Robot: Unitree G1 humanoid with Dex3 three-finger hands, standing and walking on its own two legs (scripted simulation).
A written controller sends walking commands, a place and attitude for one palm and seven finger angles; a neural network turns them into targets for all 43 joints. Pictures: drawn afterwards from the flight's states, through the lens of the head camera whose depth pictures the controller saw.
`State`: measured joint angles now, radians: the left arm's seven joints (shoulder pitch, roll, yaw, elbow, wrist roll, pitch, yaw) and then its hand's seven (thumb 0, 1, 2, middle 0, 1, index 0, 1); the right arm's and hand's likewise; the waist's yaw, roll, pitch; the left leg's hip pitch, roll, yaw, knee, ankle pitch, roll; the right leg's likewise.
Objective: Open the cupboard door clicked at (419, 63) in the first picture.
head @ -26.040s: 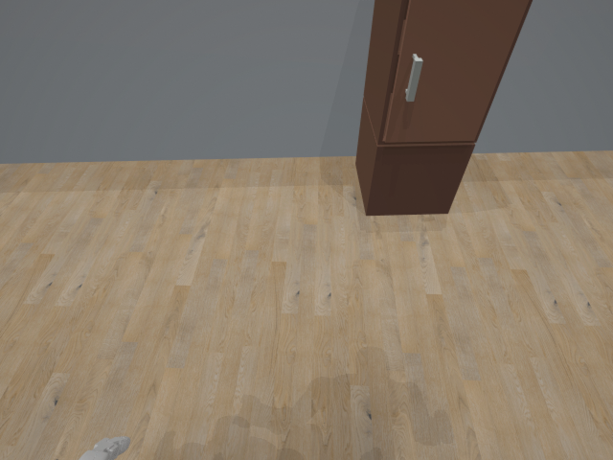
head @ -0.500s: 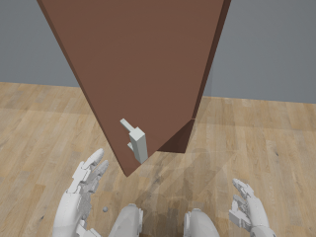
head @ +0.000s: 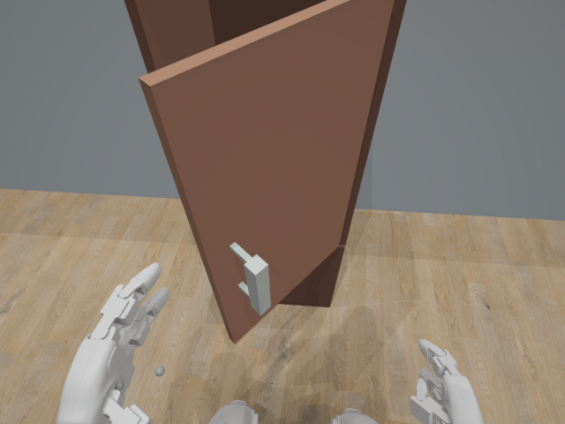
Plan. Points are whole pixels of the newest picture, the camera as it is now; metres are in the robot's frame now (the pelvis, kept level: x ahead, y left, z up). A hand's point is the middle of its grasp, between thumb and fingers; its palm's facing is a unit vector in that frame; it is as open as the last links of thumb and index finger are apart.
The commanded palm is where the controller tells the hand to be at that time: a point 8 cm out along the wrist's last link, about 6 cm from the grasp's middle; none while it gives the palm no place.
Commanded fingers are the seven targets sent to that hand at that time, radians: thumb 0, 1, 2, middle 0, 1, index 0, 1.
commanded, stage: draw the hand back to the body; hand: left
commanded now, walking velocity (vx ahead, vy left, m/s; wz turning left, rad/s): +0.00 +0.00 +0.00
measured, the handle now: (249, 278) +0.33 +0.08 +0.01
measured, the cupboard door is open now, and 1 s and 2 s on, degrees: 50 50 50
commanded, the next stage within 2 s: step back with the hand held close in 1.18 s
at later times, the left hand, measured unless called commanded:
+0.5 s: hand (53, 305) +0.21 +0.23 +0.17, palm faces +0.28 -0.87 -0.41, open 12.7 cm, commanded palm +0.17 +0.28 +0.20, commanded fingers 0.00 0.41 0.69 -0.18 -0.30 -0.18 -0.30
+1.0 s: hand out of the picture +0.23 +0.26 +0.25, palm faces +0.43 -0.81 -0.40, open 7.7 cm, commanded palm +0.18 +0.30 +0.26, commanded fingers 0.00 0.90 0.90 -0.20 -0.30 -0.20 -0.30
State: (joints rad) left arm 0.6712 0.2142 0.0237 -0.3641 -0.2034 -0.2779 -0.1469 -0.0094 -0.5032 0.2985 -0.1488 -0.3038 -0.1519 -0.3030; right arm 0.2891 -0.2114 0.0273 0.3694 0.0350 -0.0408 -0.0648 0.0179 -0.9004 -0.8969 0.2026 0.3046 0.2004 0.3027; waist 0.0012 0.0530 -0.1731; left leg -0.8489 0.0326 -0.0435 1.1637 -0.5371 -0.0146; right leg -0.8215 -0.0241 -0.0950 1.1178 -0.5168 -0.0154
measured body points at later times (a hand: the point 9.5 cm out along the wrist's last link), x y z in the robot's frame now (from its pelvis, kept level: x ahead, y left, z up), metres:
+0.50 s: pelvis +0.03 +0.02 +0.06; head +0.02 +0.00 +0.51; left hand +0.19 +0.28 +0.20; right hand +0.21 -0.20 -0.01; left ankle +0.02 +0.13 -0.65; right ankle +0.02 -0.11 -0.65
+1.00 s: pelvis +0.03 +0.01 +0.09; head +0.01 -0.01 +0.54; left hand +0.20 +0.30 +0.27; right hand +0.22 -0.21 +0.01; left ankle +0.02 +0.13 -0.65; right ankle +0.02 -0.11 -0.65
